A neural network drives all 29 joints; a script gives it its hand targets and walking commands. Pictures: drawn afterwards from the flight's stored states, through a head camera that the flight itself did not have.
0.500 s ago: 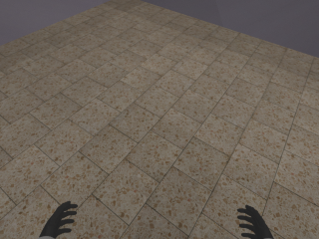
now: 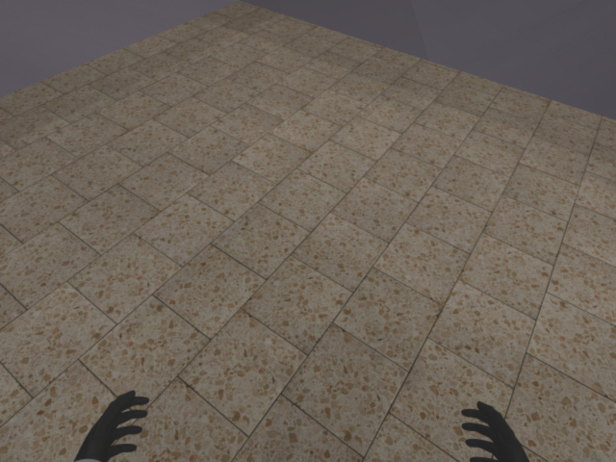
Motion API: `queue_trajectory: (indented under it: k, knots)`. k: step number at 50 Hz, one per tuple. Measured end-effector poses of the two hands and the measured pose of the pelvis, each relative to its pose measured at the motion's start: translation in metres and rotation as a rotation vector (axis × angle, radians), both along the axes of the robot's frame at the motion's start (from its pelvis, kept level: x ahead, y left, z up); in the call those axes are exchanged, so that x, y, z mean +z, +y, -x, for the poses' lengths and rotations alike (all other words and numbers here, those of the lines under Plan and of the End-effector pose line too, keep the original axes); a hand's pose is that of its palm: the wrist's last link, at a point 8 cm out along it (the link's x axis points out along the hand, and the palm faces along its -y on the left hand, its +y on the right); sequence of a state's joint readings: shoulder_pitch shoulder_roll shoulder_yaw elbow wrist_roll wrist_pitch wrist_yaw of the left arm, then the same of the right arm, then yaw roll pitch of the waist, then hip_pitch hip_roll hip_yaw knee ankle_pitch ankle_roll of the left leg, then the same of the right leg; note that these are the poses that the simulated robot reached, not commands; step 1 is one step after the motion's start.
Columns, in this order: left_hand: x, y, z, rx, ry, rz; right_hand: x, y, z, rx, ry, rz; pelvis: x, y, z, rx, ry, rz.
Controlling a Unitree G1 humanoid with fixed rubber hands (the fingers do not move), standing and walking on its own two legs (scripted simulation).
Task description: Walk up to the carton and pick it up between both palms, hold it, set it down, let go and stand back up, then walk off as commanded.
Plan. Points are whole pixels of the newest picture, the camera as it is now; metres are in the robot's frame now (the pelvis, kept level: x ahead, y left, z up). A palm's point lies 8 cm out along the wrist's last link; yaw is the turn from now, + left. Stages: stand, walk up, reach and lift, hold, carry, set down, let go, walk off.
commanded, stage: stand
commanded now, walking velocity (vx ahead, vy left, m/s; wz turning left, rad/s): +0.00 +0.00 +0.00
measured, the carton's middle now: out of the picture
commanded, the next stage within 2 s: none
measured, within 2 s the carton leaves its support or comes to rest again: neither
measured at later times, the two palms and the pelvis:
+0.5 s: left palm out of the picture +0.13 +0.27 -0.07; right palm out of the picture +0.12 -0.26 -0.09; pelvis -0.01 +0.00 +0.00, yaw +0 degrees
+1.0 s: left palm out of the picture +0.13 +0.27 -0.07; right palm out of the picture +0.11 -0.26 -0.09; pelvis -0.02 +0.00 +0.00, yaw +0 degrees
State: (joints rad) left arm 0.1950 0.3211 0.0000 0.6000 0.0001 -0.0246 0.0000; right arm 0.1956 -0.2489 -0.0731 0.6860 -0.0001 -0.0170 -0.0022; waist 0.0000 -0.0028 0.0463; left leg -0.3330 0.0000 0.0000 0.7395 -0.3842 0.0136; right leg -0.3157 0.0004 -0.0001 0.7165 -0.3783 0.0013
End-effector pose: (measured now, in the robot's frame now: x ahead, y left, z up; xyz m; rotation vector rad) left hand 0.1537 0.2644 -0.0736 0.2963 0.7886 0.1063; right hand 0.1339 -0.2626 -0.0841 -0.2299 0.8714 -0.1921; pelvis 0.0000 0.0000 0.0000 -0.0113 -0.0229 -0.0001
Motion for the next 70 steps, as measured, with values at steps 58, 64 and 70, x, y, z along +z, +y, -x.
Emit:
queue_trajectory:
  k: [58, 64, 70]
  knots:
    - [0.003, 0.003, 0.023, -0.001, -0.010, -0.012, -0.005, -0.002, 0.029, 0.001, 0.023, -0.005, -0.001, 0.000, 0.022, 0.000, -0.031, 0.000]
    - [0.002, 0.003, 0.026, 0.000, -0.006, -0.013, -0.006, -0.002, 0.031, 0.002, 0.028, -0.008, -0.001, 0.000, 0.024, 0.000, -0.034, 0.000]
    - [0.002, 0.003, 0.028, 0.000, -0.002, -0.014, -0.007, -0.002, 0.033, 0.002, 0.033, -0.010, 0.000, -0.001, 0.025, 0.000, -0.035, -0.001]
